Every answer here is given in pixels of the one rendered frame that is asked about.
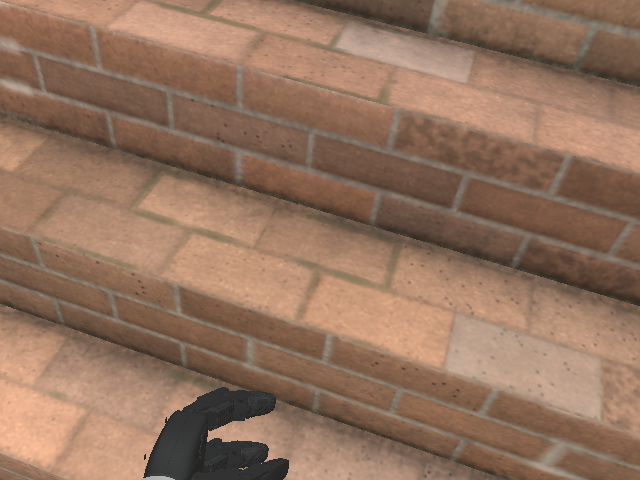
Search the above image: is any robot left hand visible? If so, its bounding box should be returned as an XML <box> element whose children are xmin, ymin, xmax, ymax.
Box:
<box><xmin>143</xmin><ymin>387</ymin><xmax>289</xmax><ymax>480</ymax></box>

